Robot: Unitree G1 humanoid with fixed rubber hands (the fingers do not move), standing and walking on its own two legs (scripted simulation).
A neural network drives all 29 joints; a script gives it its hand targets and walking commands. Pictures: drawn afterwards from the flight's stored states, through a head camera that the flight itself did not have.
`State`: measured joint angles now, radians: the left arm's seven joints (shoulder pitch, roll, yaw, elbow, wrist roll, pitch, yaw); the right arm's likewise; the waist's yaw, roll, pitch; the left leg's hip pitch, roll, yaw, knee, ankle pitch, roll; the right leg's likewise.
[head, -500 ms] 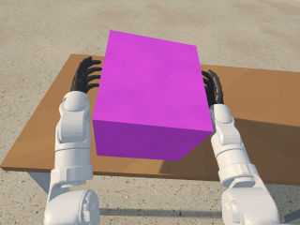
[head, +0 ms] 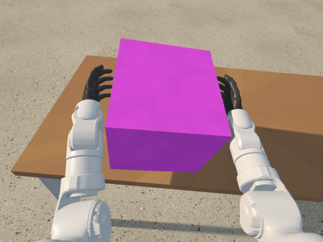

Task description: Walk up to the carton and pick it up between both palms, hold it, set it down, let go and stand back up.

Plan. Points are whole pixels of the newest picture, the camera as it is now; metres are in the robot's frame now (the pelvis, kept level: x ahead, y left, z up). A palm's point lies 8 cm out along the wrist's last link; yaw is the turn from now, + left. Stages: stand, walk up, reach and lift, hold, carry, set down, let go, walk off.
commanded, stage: set down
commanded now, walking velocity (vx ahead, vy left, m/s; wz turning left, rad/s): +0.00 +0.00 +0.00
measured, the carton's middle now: (160, 109) +0.43 +0.02 +0.10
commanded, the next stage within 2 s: none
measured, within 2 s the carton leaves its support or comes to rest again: rests again in 1.80 s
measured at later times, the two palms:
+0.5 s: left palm (104, 104) +0.40 +0.17 +0.13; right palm (231, 103) +0.44 -0.17 +0.13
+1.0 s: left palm (110, 112) +0.40 +0.15 +0.10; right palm (232, 106) +0.44 -0.18 +0.11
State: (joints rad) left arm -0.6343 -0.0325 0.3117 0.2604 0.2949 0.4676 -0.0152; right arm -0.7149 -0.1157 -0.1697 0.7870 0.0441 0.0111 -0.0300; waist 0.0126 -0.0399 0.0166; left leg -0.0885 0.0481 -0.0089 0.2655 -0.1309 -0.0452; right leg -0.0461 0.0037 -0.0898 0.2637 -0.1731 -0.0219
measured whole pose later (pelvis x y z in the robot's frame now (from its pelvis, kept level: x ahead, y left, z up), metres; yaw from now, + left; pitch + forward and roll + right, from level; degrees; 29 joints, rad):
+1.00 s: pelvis +0.00 -0.01 +0.00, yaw -3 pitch +9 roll +0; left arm -0.72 -0.11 0.40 0.61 0.29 0.23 0.12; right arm -0.92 -0.21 -0.31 1.17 -0.09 -0.13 0.11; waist 0.10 0.00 -0.09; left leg -0.30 0.08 0.03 0.25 -0.10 -0.06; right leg -0.28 0.04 -0.05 0.26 -0.14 -0.04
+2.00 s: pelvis +0.00 -0.02 +0.00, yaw -3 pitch +15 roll +1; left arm -0.76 -0.11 0.49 0.79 0.28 0.03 0.13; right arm -0.97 -0.22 -0.41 1.26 -0.22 -0.22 0.12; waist 0.14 0.00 -0.13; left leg -0.41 0.09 0.05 0.25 -0.09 -0.04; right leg -0.42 0.04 -0.05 0.30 -0.14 -0.05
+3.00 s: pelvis +0.01 -0.01 +0.00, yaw -3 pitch +13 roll +1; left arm -0.70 -0.18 0.53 0.66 0.38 0.07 0.09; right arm -0.89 -0.17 -0.54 1.14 -0.31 -0.20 0.19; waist 0.12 -0.01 -0.10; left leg -0.36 0.07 0.06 0.25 -0.11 -0.04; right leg -0.37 0.02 -0.04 0.32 -0.17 -0.04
